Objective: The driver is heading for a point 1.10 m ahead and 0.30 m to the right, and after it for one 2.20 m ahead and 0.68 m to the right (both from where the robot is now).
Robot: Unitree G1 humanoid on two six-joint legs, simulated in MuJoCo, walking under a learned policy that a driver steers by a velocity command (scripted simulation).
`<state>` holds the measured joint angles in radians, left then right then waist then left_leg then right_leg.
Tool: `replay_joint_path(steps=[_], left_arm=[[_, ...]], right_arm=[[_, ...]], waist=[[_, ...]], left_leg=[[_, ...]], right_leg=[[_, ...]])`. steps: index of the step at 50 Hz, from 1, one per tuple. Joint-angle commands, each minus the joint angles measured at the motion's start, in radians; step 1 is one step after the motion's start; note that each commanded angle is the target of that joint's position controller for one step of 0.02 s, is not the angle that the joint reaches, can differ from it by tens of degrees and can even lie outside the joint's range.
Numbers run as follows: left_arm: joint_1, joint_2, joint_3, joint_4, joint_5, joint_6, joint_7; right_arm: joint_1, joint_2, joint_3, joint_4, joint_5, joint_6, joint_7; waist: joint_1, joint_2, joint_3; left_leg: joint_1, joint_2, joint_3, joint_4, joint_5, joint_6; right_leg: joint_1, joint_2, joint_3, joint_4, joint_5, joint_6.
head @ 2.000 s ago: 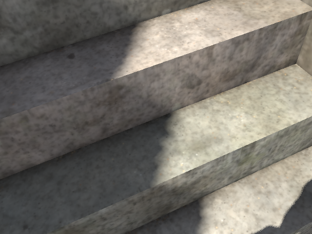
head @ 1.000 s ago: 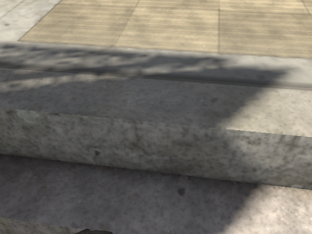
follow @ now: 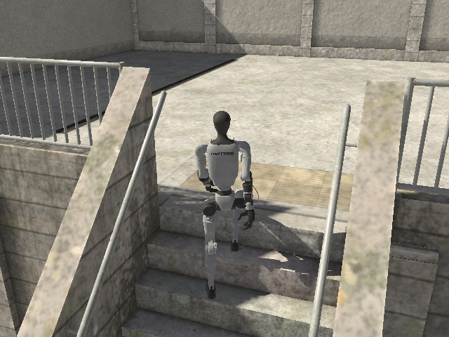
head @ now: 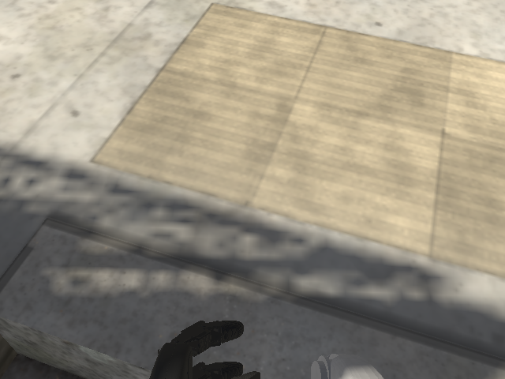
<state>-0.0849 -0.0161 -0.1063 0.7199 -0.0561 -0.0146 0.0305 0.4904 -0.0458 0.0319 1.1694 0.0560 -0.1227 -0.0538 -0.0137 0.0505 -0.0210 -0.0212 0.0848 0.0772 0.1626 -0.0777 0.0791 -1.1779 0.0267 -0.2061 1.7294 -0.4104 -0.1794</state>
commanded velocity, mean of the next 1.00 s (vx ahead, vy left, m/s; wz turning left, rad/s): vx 0.50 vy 0.00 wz -0.13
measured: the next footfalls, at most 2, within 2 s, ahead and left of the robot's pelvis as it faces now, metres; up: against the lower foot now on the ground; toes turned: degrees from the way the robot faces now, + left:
right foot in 0.10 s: +0.16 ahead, -0.11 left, +0.23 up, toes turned +0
left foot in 0.50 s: +0.19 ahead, +0.19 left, +0.22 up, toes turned +9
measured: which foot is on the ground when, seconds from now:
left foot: down 0.00-0.06, up 0.08-0.48, down 0.50-1.00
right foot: up 0.00-0.08, down 0.10-0.48, up 0.50-1.00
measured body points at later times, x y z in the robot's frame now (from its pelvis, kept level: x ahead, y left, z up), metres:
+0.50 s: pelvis +0.08 +0.08 +0.13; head +0.07 +0.11 +0.58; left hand +0.13 +0.32 -0.03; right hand +0.20 -0.13 +0.03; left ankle +0.15 +0.19 -0.56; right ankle +0.11 -0.09 -0.54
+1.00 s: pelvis +0.20 +0.16 +0.18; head +0.19 +0.17 +0.63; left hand +0.35 +0.35 +0.03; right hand +0.11 +0.01 +0.02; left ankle +0.15 +0.19 -0.56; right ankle +0.28 -0.01 -0.15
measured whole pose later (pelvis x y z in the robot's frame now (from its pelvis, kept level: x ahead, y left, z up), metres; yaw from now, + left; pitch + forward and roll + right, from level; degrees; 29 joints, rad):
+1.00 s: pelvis +0.20 +0.16 +0.18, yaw -9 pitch +3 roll -1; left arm 0.13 0.14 -0.01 0.97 0.00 0.01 -0.08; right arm 0.46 -0.07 0.09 1.18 -0.16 -0.13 0.11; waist 0.01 0.00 -0.09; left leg -0.17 0.00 0.33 0.47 -0.37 0.12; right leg -1.58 -0.01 0.11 2.34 0.13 -0.27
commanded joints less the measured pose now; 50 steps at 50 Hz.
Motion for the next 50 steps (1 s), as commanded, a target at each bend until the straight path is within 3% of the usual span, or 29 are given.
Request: replay_joint_path(steps=[1, 2, 3, 4, 5, 6, 7, 9, 12, 14, 17, 19, 22, 23, 24, 25, 26, 27, 28, 29, 30, 31, 33, 34, 36, 39, 43, 46, 50], left_arm=[[0.265, 0.109, 0.041, 0.026, -0.042, -0.017, 0.024], [0.252, 0.264, 0.048, -0.035, 0.070, 0.109, -0.077], [0.264, 0.337, 0.102, 0.025, 0.090, 0.136, -0.103], [0.278, 0.314, 0.106, 0.047, 0.142, 0.161, -0.117], [0.402, 0.281, 0.139, 0.237, 0.081, 0.114, -0.036], [0.324, 0.282, 0.152, 0.222, 0.091, 0.091, 0.005], [0.251, 0.236, 0.149, 0.230, 0.103, 0.063, 0.023], [0.262, 0.188, 0.156, 0.303, 0.092, 0.003, 0.018], [0.242, 0.131, 0.147, 0.337, 0.092, -0.042, 0.004], [0.206, 0.186, 0.154, 0.322, 0.085, -0.065, 0.011], [0.214, 0.276, 0.182, 0.284, 0.078, -0.085, 0.024], [0.243, 0.355, 0.210, 0.249, 0.084, -0.089, 0.024], [0.281, 0.388, 0.242, 0.234, 0.100, -0.065, 0.055], [0.293, 0.366, 0.240, 0.250, 0.094, -0.044, 0.068], [0.295, 0.305, 0.223, 0.254, 0.112, -0.038, 0.063], [0.315, 0.175, 0.183, 0.246, 0.108, -0.050, 0.015], [0.193, 0.113, 0.180, 0.188, 0.061, -0.070, -0.004], [0.359, 0.050, 0.161, 0.132, 0.076, -0.078, -0.013], [0.296, 0.104, 0.164, 0.084, 0.100, -0.080, -0.020], [0.201, 0.098, 0.149, 0.021, 0.122, -0.062, -0.031], [0.183, 0.101, 0.136, 0.004, 0.125, -0.046, -0.046], [0.205, 0.319, 0.166, 0.112, 0.035, -0.055, -0.091], [0.312, 0.300, 0.172, 0.160, 0.084, -0.061, -0.119], [0.339, 0.292, 0.175, 0.182, 0.099, -0.057, -0.123], [0.317, 0.256, 0.146, 0.205, 0.090, -0.041, -0.124], [0.250, 0.203, 0.117, 0.187, 0.077, -0.033, -0.119], [0.114, 0.219, 0.108, 0.164, 0.066, -0.003, -0.131], [0.079, 0.202, 0.099, 0.157, 0.068, -0.005, -0.121], [0.007, 0.252, 0.113, 0.150, 0.044, 0.018, -0.091]], right_arm=[[0.216, -0.260, -0.054, -0.063, 0.035, -0.027, 0.004], [0.182, -0.380, -0.054, 0.002, -0.248, 0.022, 0.226], [0.087, -0.389, -0.100, -0.008, -0.249, 0.050, 0.276], [0.057, -0.322, -0.106, 0.015, -0.183, 0.077, 0.272], [-0.073, -0.184, -0.088, -0.205, -0.072, -0.012, 0.145], [-0.135, -0.099, -0.070, -0.249, -0.087, -0.015, 0.112], [-0.266, -0.076, -0.062, -0.366, -0.112, 0.007, 0.091], [-0.257, -0.006, -0.038, -0.457, -0.142, 0.048, 0.069], [-0.188, -0.049, -0.039, -0.473, -0.099, 0.059, 0.063], [-0.175, -0.099, -0.052, -0.478, -0.078, 0.069, 0.062], [-0.221, -0.110, -0.054, -0.523, -0.087, 0.094, 0.046], [-0.212, -0.142, -0.061, -0.533, -0.068, 0.097, 0.053], [-0.227, -0.138, -0.052, -0.559, -0.029, 0.087, 0.060], [-0.023, -0.150, -0.068, -0.470, 0.007, 0.091, 0.065], [0.166, -0.167, -0.080, -0.362, 0.024, 0.089, 0.053], [0.295, -0.145, -0.074, -0.275, -0.037, 0.076, 0.061], [0.275, -0.106, -0.053, -0.304, -0.094, 0.066, 0.046], [0.098, -0.163, -0.067, -0.365, -0.112, 0.055, 0.044], [-0.089, -0.156, -0.070, -0.412, -0.096, 0.049, 0.032], [-0.146, -0.188, -0.082, -0.390, -0.087, 0.042, 0.020], [-0.106, -0.152, -0.073, -0.332, -0.085, 0.036, 0.011], [-0.235, -0.181, -0.029, -0.332, -0.160, 0.046, 0.106], [-0.159, -0.135, -0.012, -0.268, -0.160, 0.048, 0.141], [-0.096, -0.146, -0.009, -0.222, -0.132, 0.034, 0.146], [-0.029, -0.118, 0.010, -0.122, -0.126, 0.029, 0.144], [-0.013, -0.091, 0.020, -0.048, -0.170, 0.009, 0.148], [0.072, -0.083, 0.047, 0.009, -0.191, -0.008, 0.147], [0.066, -0.110, 0.036, 0.002, -0.214, -0.015, 0.144], [0.104, -0.110, 0.057, 0.017, -0.215, 0.002, 0.184]], waist=[[0.098, 0.115, -0.379], [0.182, 0.216, -0.451], [0.159, 0.073, -0.361], [0.171, -0.016, -0.302], [0.064, -0.232, -0.339], [0.058, -0.236, -0.231], [0.049, -0.152, -0.094], [-0.042, -0.029, 0.060], [-0.093, -0.127, 0.073], [-0.127, -0.107, 0.068], [-0.128, -0.063, 0.055], [-0.105, -0.103, 0.009], [-0.087, -0.209, -0.001], [-0.169, -0.126, -0.047], [-0.210, 0.041, -0.055], [-0.180, 0.194, -0.079], [-0.211, 0.249, -0.044], [-0.032, 0.355, -0.142], [0.028, 0.122, -0.081], [0.056, -0.022, -0.032], [0.034, -0.095, 0.013], [-0.049, -0.174, 0.155], [-0.015, -0.072, 0.074], [-0.015, -0.038, 0.022], [-0.024, 0.028, -0.038], [0.000, -0.067, -0.055], [-0.001, 0.011, -0.013], [-0.010, -0.006, 0.062], [-0.035, 0.019, 0.054]], left_leg=[[-0.241, 0.101, -0.024, 0.362, 1.487, 0.132], [-0.506, 0.204, -0.273, 0.273, 1.537, 0.400], [-0.416, 0.156, -0.211, 0.393, 1.222, 0.436], [-0.383, 0.054, -0.153, 0.651, 0.645, 0.400], [-0.473, -0.081, -0.087, 0.944, 0.263, 0.233], [-0.682, -0.167, -0.257, 1.430, 0.094, 0.153], [-0.824, -0.188, -0.263, 1.712, 0.056, 0.109], [-0.982, -0.132, -0.267, 1.705, -0.024, 0.074], [-1.017, -0.127, -0.224, 1.833, 0.024, 0.037], [-0.974, -0.089, -0.188, 1.783, 0.060, 0.001], [-0.913, -0.007, -0.176, 1.540, 0.059, -0.027], [-0.851, 0.018, -0.087, 1.350, -0.032, -0.011], [-0.475, -0.018, 0.056, 0.803, -0.440, -0.007], [-0.196, -0.076, 0.241, 0.622, -0.355, -0.019], [-0.058, -0.107, 0.250, 0.564, -0.227, -0.040], [0.024, -0.090, 0.066, 0.641, -0.404, -0.044], [-0.059, 0.125, -0.316, 0.471, -0.257, -0.059], [-0.115, 0.331, -1.038, 0.016, -0.921, 0.002], [-0.201, 0.364, -1.023, -0.034, -0.939, -0.002], [-0.318, 0.299, -0.818, 0.081, -0.794, 0.024], [-0.378, 0.231, -0.619, 0.176, -0.703, 0.037], [-0.495, 0.207, -0.608, 0.248, -0.573, 0.142], [-0.406, 0.232, -0.569, 0.207, -0.433, 0.222], [-0.302, 0.224, -0.508, 0.170, -0.409, 0.226], [-0.163, 0.188, -0.450, 0.186, -0.303, 0.208], [-0.101, 0.151, -0.228, 0.217, -0.215, 0.114], [-0.117, 0.177, -0.139, 0.158, -0.213, 0.075], [-0.102, 0.160, -0.062, 0.113, -0.206, 0.076], [0.010, 0.245, -0.098, 0.013, -0.126, 0.092]], right_leg=[[0.957, 0.053, 0.113, -0.453, -0.137, -0.020], [0.999, 0.088, 0.268, -0.541, -0.121, 0.052], [0.875, 0.080, 0.229, -0.598, -0.063, 0.077], [0.744, 0.033, 0.296, -0.759, -0.058, 0.058], [0.883, -0.012, 0.488, -0.795, -0.505, -0.079], [0.783, -0.134, 0.832, -1.068, -0.726, -0.143], [0.614, -0.213, 0.968, -1.188, -0.819, -0.135], [0.532, -0.249, 0.847, -1.183, -0.709, -0.048], [0.472, -0.225, 0.682, -1.210, -0.537, -0.031], [0.418, -0.233, 0.622, -1.227, -0.499, -0.043], [0.427, -0.254, 0.592, -1.240, -0.476, -0.036], [0.477, -0.260, 0.559, -1.268, -0.554, -0.051], [0.414, -0.164, 0.412, -1.202, -0.630, 0.020], [0.348, -0.109, 0.305, -1.090, -0.656, -0.008], [0.324, -0.028, 0.249, -0.789, -0.565, -0.004], [0.252, 0.003, 0.211, -0.362, -0.238, 0.008], [0.102, 0.133, 0.339, 0.095, -0.027, 0.099], [0.004, 0.069, 0.401, 0.333, 0.172, 0.107], [-0.006, 0.019, 0.319, 0.468, 0.335, 0.149], [0.049, -0.039, 0.243, 0.464, 0.394, 0.165], [0.077, -0.052, 0.258, 0.360, 0.420, 0.152], [-0.065, 0.036, 0.526, 0.359, 0.512, 0.033], [-0.149, 0.042, 0.531, 0.405, 0.569, -0.049], [-0.188, 0.061, 0.498, 0.448, 0.501, -0.078], [-0.344, 0.088, 0.482, 0.785, 0.461, -0.126], [-0.465, 0.027, 0.458, 0.776, 0.484, -0.147], [-0.555, -0.025, 0.393, 0.851, 0.540, -0.143], [-0.586, -0.034, 0.339, 0.709, 0.534, -0.130], [-0.669, -0.009, 0.340, 0.552, 0.552, -0.130]])
Keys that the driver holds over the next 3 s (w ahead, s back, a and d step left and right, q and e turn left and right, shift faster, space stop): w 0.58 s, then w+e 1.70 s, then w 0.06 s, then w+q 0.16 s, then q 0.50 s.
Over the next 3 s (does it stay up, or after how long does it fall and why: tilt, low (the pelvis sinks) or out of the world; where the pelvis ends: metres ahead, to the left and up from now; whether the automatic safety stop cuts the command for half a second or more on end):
stays up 1.01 -0.29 0.40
